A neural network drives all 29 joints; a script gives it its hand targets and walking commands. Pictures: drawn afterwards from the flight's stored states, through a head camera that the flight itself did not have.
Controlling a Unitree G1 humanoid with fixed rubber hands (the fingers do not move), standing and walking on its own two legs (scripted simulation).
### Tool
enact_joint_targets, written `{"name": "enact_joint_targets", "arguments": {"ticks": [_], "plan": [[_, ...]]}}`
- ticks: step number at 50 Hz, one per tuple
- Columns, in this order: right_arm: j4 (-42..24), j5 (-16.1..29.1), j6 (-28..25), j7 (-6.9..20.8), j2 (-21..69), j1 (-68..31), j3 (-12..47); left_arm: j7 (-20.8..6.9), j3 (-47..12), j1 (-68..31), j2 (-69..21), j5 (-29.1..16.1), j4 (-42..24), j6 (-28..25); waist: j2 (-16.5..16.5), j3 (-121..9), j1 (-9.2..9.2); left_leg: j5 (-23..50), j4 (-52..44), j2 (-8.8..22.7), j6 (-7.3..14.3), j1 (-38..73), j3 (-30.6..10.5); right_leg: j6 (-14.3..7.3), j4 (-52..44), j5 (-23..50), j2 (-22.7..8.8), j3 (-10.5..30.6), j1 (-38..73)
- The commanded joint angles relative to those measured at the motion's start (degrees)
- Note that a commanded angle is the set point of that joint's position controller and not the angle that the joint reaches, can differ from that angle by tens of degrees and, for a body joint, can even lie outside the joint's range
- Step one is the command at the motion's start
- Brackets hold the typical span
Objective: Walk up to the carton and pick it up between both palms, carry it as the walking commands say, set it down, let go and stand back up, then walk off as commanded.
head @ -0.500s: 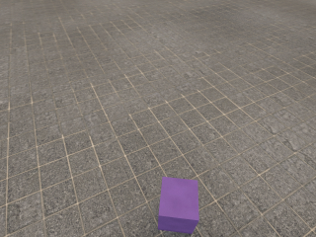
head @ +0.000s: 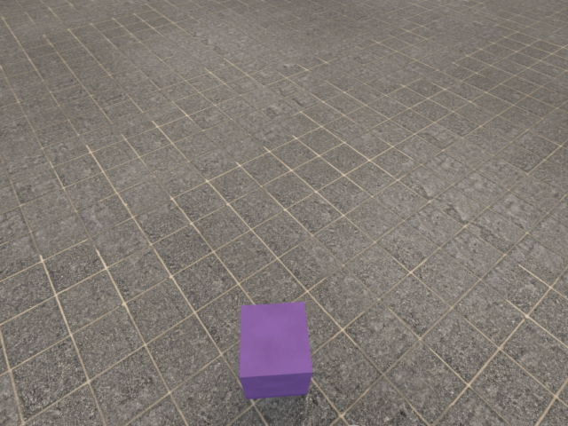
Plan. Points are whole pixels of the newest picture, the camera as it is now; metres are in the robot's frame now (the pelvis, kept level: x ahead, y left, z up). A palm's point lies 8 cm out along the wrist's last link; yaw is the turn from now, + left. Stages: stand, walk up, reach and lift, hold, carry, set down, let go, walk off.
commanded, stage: walk off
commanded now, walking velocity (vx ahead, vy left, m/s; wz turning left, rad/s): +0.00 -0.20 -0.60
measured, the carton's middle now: (274, 351) +0.45 +0.03 -0.65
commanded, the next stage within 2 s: stand in 1.10 s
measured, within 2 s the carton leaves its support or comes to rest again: neither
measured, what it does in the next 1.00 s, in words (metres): steps to the right, turning right: right foot, then left foot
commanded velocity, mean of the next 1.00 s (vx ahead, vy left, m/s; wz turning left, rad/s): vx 0.00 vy -0.20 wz -0.60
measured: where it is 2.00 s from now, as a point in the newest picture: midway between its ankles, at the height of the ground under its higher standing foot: outside the picture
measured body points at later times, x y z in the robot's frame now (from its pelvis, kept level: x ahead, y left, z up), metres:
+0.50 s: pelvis -0.01 -0.11 +0.00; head +0.01 -0.08 +0.44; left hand +0.16 +0.12 -0.16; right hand -0.05 -0.40 -0.12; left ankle +0.02 +0.00 -0.74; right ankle -0.03 -0.24 -0.65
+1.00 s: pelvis -0.08 -0.24 -0.01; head -0.05 -0.27 +0.44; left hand +0.13 -0.06 -0.14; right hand -0.15 -0.53 -0.14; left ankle -0.02 -0.15 -0.68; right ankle -0.11 -0.35 -0.74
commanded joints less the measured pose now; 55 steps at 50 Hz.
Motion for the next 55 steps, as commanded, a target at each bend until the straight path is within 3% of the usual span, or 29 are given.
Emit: {"name": "enact_joint_targets", "arguments": {"ticks": [1,3,4,5,7,10,15,16,17,18,19,20,22,24,30,31,33,35,37,38,39,40,43,46,50,52,53,54,55], "plan": [[-2.7,0.1,-0.6,-0.7,-12.6,-1.4,-4.6,-1.7,1.1,-1.4,2.6,-0.6,-5.9,-1.6,17.0,-4.1,-1.37,21.3,0.7,12.7,6.3,0.1,-0.4,-1.0,-14.0,5.0,-1.7,-2.9,3.7],[-4.1,0.2,-0.2,-0.5,-11.0,-4.2,-4.2,-1.8,2.3,7.4,5.7,0.6,-3.2,-2.5,1.7,-5.9,3.46,11.6,16.9,7.5,3.4,-6.2,3.6,-2.4,-25.6,19.0,2.8,-7.6,15.8],[-6.4,-0.3,0.0,-0.2,-7.3,-2.9,-3.5,-1.6,4.3,11.6,13.7,1.1,-2.1,-3.0,-23.6,-7.9,4.31,-16.2,32.7,-2.2,0.1,-18.4,6.0,-7.3,-32.1,41.4,-9.6,12.4,23.8],[-7.5,0.2,0.6,-0.6,-4.3,-3.3,-2.7,-1.3,3.8,12.3,15.3,1.3,-3.8,-3.7,-27.3,-8.7,4.98,-27.7,43.2,-2.7,-1.9,-24.8,2.2,-13.2,-29.7,58.9,-15.1,21.1,26.2],[-6.8,1.0,1.0,-1.4,-3.5,-4.3,-1.8,0.0,4.8,7.2,14.8,0.1,-4.5,-3.1,-18.5,-10.4,4.22,-21.1,45.6,-0.1,0.7,-22.0,-4.5,-15.8,-27.6,49.5,-11.6,14.8,19.4],[-5.7,1.6,1.3,-1.1,-6.3,-3.6,-3.5,0.7,3.4,0.6,7.5,0.9,-6.9,-2.2,-11.6,-10.3,0.98,-12.6,35.4,0.0,0.3,-16.4,-1.3,-13.1,-26.3,41.1,-4.6,6.9,16.5],[-3.6,2.7,0.9,-1.9,-1.4,4.3,-2.4,0.0,2.7,-3.0,7.3,1.2,-8.2,-0.6,-5.8,-6.7,-2.39,-9.6,15.0,-2.5,1.8,-5.0,-1.5,-15.0,-28.9,27.7,-5.8,15.4,5.0],[-2.2,2.0,0.6,-2.6,-3.0,9.2,-3.1,0.1,3.0,-5.5,7.1,1.7,-9.6,-0.5,-6.8,-6.6,-3.33,-7.0,9.8,-2.5,2.5,0.1,-1.9,-14.7,-26.5,24.1,-5.2,16.3,1.3],[-1.4,1.8,0.6,-2.3,-3.3,12.2,-3.2,0.1,2.6,-4.8,6.2,0.3,-9.4,-0.2,-1.3,-7.1,-6.20,-2.2,0.1,-0.6,3.0,11.4,-3.0,-11.4,-22.9,16.6,-2.4,14.0,-7.7],[-0.4,0.6,0.8,-3.2,-10.2,19.4,-5.7,-0.3,1.2,-5.6,0.2,-0.1,-11.4,-0.7,16.8,-8.6,-8.91,-4.2,-14.8,12.9,7.6,18.8,-19.6,-7.5,-10.3,1.7,6.0,7.5,-17.7],[-2.3,0.2,0.9,-3.8,-14.4,13.3,-5.6,0.3,1.5,-7.6,1.2,2.0,-12.7,-0.7,17.9,-2.9,-6.37,6.4,-18.0,32.7,12.8,10.0,-31.6,-3.1,9.0,-9.6,7.1,4.0,-24.4],[-2.8,0.3,0.9,-4.0,-11.9,10.8,-4.6,0.0,3.2,-3.8,2.6,2.2,-11.5,-0.6,8.1,-2.0,-2.54,8.6,-19.8,30.4,14.0,0.0,-25.0,-2.7,18.1,-5.6,3.0,8.6,-17.3],[-6.0,0.2,-0.3,-3.3,-8.9,2.2,-3.4,-1.6,3.8,-5.4,4.6,2.0,-11.5,0.0,0.2,5.0,0.18,6.5,-15.6,20.7,13.1,-10.0,-16.1,-2.3,22.4,0.1,2.7,7.2,-13.2],[-7.4,0.6,-1.4,-3.1,-7.7,-2.8,-3.6,-2.7,4.3,-1.0,5.2,1.6,-10.3,0.5,4.7,3.1,4.76,12.5,-12.4,16.1,8.3,-7.6,-4.3,-1.7,27.4,5.2,1.5,6.3,-13.7],[-6.1,-0.1,-0.4,-0.6,-7.6,6.1,-4.6,-2.0,2.4,-6.9,0.9,-0.4,-14.1,-0.9,11.9,-1.2,-0.99,18.1,-6.5,13.5,6.1,-3.1,5.9,1.7,10.8,8.3,0.1,-1.9,-8.2],[-5.6,-0.3,-0.9,-0.7,-7.3,7.9,-4.9,-2.4,2.4,-7.0,2.5,0.2,-14.0,-0.2,13.8,-2.9,-1.77,17.6,-6.6,17.1,6.6,-2.2,3.9,1.3,7.6,8.6,-1.0,-2.8,-6.6],[-6.0,0.0,-0.2,-0.4,-11.7,7.5,-6.1,-2.6,1.4,-5.8,-1.4,-0.5,-13.9,-1.2,17.0,-3.1,-2.02,14.4,-4.3,15.1,5.9,1.5,4.9,1.9,-7.4,3.6,-1.8,-4.9,-1.8],[-5.9,0.2,0.2,0.3,-12.0,9.0,-6.3,-1.5,1.8,-8.9,0.4,0.2,-14.8,-1.8,16.2,-5.0,-3.93,23.9,0.2,15.3,6.1,3.0,6.4,0.1,-11.9,-0.8,0.8,-9.6,2.4],[-6.5,0.5,0.5,0.6,-11.5,8.1,-6.3,-0.7,2.9,3.7,2.9,1.0,-11.0,-2.5,6.8,-7.3,2.42,19.1,15.6,13.8,2.4,-1.7,9.0,-1.3,-29.3,12.9,1.9,-7.4,15.7],[-8.6,0.1,0.3,1.0,-4.9,8.3,-5.1,-1.0,4.0,9.6,10.3,1.7,-8.7,-3.0,-15.3,-9.5,4.84,-14.4,29.1,5.3,-1.0,-15.4,11.7,-4.9,-31.7,36.0,-10.5,10.8,24.1],[-11.2,-0.3,1.4,0.3,-2.1,5.8,-4.3,-1.2,5.4,9.9,16.3,1.3,-9.0,-3.6,-23.9,-8.6,4.24,-28.2,38.6,2.1,-2.7,-25.4,4.7,-10.8,-27.1,57.9,-15.4,19.9,25.5],[-13.2,1.1,1.7,-0.2,-0.3,1.9,-3.7,-0.6,5.2,10.9,15.9,1.0,-8.2,-3.3,-22.8,-11.8,6.51,-24.2,41.2,3.4,-2.0,-26.5,1.0,-16.7,-26.6,53.8,-14.0,14.3,24.5],[-10.5,2.4,1.0,-0.3,-3.9,2.3,-4.6,0.8,3.8,2.2,9.0,0.7,-9.8,-3.0,-13.3,-10.8,1.85,-14.6,41.7,1.9,-0.8,-21.8,0.3,-14.5,-22.5,56.8,-6.8,5.9,20.8],[-8.4,1.8,2.1,-0.7,-2.0,4.2,-4.3,0.3,2.2,0.3,3.8,0.6,-10.4,-2.8,-8.4,-7.9,0.25,-12.2,33.7,0.4,0.5,-18.7,0.7,-15.1,-24.4,50.3,-6.7,9.3,15.9],[-8.9,1.9,1.7,-1.9,-2.1,5.6,-4.1,-0.2,2.5,-3.0,6.5,1.7,-11.6,-1.9,-12.6,-5.0,-1.58,-8.2,24.0,-2.1,2.7,-11.0,-0.6,-16.3,-28.3,35.0,-8.0,15.8,5.2],[-6.5,2.3,1.6,-2.4,-2.0,10.7,-4.3,-1.4,1.3,-4.3,2.4,1.1,-12.8,-1.4,-6.7,-6.2,-3.00,-8.2,15.8,-2.8,4.5,0.2,-4.1,-15.8,-28.9,25.1,-7.1,20.6,-1.3],[-5.8,1.6,1.4,-2.9,-3.4,11.9,-5.1,-1.2,1.4,-5.2,2.7,0.7,-12.6,-0.8,-4.0,-6.3,-4.27,-5.7,8.2,-3.7,4.5,4.0,-2.6,-13.7,-27.1,19.5,-4.1,17.9,-2.7],[-4.6,1.6,1.5,-3.6,-4.8,17.0,-5.2,-1.1,1.3,-3.8,1.9,0.3,-12.4,-0.6,-3.0,-6.8,-5.72,-3.0,-3.4,-0.4,4.9,12.8,-4.6,-10.3,-21.7,9.2,1.0,13.6,-10.1],[-5.0,-0.1,0.7,-3.2,-9.8,20.0,-6.5,-1.1,0.8,-8.4,-0.6,0.8,-16.0,-0.4,13.6,-7.0,-8.90,-6.5,-14.5,17.2,8.6,17.4,-22.9,-6.6,-5.5,-2.6,8.0,7.8,-20.6]]}}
